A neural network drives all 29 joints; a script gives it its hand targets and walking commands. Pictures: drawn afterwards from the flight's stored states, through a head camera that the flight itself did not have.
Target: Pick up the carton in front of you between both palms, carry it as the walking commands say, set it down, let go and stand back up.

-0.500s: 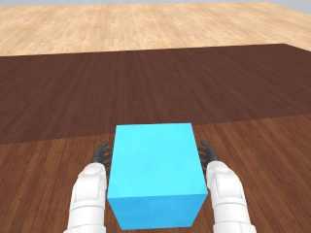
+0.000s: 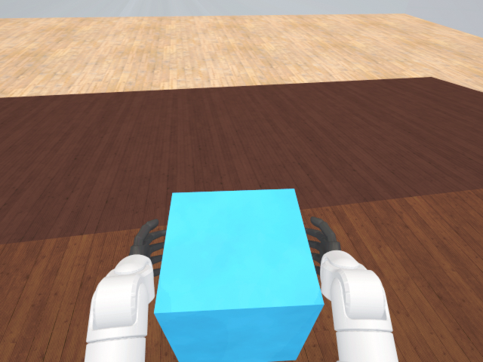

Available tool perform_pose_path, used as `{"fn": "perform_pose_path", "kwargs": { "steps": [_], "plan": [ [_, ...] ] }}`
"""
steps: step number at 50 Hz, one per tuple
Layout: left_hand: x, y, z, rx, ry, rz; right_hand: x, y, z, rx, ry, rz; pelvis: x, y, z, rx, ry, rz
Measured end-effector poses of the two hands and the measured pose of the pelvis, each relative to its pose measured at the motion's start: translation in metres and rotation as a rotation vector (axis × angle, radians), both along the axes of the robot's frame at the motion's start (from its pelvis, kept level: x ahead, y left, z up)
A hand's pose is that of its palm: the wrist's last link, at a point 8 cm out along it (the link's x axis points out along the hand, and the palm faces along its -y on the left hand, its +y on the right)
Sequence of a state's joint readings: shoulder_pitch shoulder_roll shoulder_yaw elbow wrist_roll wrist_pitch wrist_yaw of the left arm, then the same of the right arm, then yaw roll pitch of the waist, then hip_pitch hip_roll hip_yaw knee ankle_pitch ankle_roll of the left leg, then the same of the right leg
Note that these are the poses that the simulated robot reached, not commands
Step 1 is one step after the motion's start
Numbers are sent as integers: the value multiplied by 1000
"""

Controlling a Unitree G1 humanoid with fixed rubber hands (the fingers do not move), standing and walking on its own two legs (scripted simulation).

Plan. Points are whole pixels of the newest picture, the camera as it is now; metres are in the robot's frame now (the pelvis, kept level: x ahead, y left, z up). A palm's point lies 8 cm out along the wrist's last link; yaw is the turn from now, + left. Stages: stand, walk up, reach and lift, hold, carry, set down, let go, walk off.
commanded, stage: carry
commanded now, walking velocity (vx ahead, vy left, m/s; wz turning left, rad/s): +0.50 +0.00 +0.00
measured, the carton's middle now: (236, 279) +0.29 +0.01 +0.01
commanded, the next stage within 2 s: none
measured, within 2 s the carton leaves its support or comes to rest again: neither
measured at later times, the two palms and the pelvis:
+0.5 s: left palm (148, 170) +0.53 +0.21 +0.08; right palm (280, 168) +0.53 -0.09 +0.08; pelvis +0.26 +0.05 -0.01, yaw +0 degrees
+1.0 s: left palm (178, 114) +0.85 +0.19 +0.05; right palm (271, 113) +0.87 -0.11 +0.05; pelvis +0.60 +0.02 -0.01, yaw +4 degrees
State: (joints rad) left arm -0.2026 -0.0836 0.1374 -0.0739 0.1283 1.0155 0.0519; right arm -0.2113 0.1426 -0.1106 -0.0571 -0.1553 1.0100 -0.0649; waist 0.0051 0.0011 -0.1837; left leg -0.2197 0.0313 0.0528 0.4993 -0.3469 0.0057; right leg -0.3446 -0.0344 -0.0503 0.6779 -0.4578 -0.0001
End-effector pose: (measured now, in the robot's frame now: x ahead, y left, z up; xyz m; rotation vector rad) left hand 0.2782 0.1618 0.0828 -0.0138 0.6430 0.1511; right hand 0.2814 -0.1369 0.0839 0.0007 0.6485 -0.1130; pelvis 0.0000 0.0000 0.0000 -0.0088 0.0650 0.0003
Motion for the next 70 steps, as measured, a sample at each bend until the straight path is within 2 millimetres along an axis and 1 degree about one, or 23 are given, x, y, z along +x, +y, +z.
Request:
{"fn": "perform_pose_path", "kwargs": {
  "steps": [4,6,8,11,14,18,21,23,27,30,32,36,39,42,44,46,48,50,54,59,63,66,70],
  "plan": [
    [34,-11,6,-23,22,-11,24,-11,4,9,23,-35,31,-5,1,-22,14,3],
    [50,-18,6,-42,7,-2,39,-18,3,25,7,-51,50,-7,-5,-28,17,26],
    [62,-20,3,-50,22,13,54,-20,2,37,24,-54,69,-8,-4,-23,26,45],
    [80,-13,1,-44,69,30,81,-13,3,36,71,-34,98,-7,3,-1,37,51],
    [106,0,5,-49,81,63,116,0,8,37,84,-5,129,-1,8,13,38,46],
    [155,21,8,-61,51,86,170,22,11,33,54,14,178,16,2,17,29,41],
    [201,37,2,-71,14,80,213,37,7,31,17,4,219,33,-14,20,6,21],
    [230,44,-4,-69,31,60,236,44,1,22,33,-8,242,42,-17,27,5,5],
    [277,44,-7,-79,109,29,270,44,-4,22,109,-54,283,55,-3,9,16,-13],
    [315,41,1,-73,108,-4,299,41,4,26,107,-86,316,59,8,-9,22,-10],
    [341,40,7,-71,87,-17,322,40,11,26,86,-95,340,60,12,-19,24,-5],
    [393,39,16,-70,42,-14,378,39,22,26,41,-88,394,57,14,-27,24,4],
    [433,38,14,-64,29,3,424,37,20,27,29,-65,440,51,8,-23,19,8],
    [475,34,4,-53,33,24,473,33,7,33,35,-40,489,42,-4,-14,6,20],
    [506,30,-6,-44,32,43,509,30,-6,41,35,-20,525,34,-17,-8,-10,36],
    [534,27,-16,-26,56,56,541,27,-21,58,61,-8,554,28,-22,-25,-15,42],
    [555,26,-24,-29,109,73,567,26,-30,53,114,8,576,23,-17,-16,-10,58],
    [572,26,-28,-32,154,89,589,26,-32,43,158,25,598,19,-8,-4,-3,69],
    [613,27,-21,-27,168,105,635,28,-26,40,172,48,645,17,7,20,8,69],
    [679,29,-6,-17,119,87,695,30,-14,41,122,39,712,24,14,35,13,55],
    [741,35,4,-17,61,58,749,35,-3,42,63,11,770,36,9,29,5,48],
    [794,45,8,-29,9,42,797,45,4,37,10,-9,816,49,-1,17,-5,39],
    [875,63,4,-54,-55,22,873,63,8,27,-53,-35,880,69,-24,18,-26,19]
  ]
}}
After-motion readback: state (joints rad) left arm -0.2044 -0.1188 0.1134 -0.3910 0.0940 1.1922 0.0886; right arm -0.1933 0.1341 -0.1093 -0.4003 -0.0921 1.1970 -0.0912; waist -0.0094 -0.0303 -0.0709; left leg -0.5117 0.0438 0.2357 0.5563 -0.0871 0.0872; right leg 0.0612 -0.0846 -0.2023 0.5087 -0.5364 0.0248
